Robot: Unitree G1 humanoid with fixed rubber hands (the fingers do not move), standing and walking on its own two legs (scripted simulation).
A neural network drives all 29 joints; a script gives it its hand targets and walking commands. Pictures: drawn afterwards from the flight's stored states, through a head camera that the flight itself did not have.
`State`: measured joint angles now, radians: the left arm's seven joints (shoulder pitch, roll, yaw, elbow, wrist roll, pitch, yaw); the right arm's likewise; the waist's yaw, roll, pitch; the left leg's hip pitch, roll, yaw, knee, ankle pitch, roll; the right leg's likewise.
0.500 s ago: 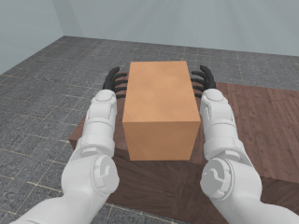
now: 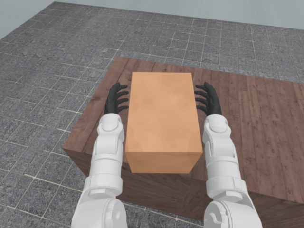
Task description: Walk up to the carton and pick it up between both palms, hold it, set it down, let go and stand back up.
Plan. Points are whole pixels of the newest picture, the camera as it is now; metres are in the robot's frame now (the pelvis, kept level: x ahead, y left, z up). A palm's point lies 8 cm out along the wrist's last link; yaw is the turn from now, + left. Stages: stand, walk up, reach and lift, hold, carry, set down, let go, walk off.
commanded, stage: set down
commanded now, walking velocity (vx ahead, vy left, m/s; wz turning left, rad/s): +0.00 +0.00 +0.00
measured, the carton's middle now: (161, 123) +0.40 -0.01 +0.02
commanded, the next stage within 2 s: none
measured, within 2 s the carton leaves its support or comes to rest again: rests again in 1.92 s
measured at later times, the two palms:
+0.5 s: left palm (112, 113) +0.39 +0.12 +0.09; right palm (211, 109) +0.39 -0.14 +0.10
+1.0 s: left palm (125, 122) +0.39 +0.09 +0.05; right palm (221, 121) +0.38 -0.18 +0.06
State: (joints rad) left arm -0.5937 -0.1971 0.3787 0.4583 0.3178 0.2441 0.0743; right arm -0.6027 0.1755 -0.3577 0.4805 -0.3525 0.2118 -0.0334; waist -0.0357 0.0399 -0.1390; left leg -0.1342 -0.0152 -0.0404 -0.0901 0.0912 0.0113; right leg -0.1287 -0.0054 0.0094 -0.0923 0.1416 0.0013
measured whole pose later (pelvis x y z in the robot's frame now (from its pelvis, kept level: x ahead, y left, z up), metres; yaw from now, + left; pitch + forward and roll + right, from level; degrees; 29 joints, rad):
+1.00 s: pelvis -0.03 -0.03 -0.01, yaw -2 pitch +17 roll +0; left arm -0.78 -0.11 0.61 0.95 0.47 -0.04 0.01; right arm -0.80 0.14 -0.59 0.92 -0.50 -0.02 -0.07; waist 0.01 0.01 -0.24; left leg -0.27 0.01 -0.02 -0.08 0.05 -0.01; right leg -0.27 0.02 0.03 -0.08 0.05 -0.01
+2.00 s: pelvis -0.02 -0.02 -0.02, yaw -3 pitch +26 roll +0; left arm -0.83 -0.12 0.65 0.93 0.51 -0.16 0.00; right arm -0.82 0.17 -0.65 0.87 -0.54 -0.15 -0.07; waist 0.02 0.01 -0.27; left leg -0.42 0.00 0.01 -0.09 0.06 0.01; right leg -0.42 0.01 -0.02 -0.09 0.07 -0.01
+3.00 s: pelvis -0.03 -0.02 -0.02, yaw -4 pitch +26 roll +0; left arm -0.97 0.08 0.31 1.25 0.13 -0.18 0.09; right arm -0.91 -0.02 -0.32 1.17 -0.15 -0.17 -0.15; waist 0.00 -0.01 -0.29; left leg -0.52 0.00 0.02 0.08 -0.01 0.01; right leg -0.52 0.00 -0.01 0.05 0.02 0.00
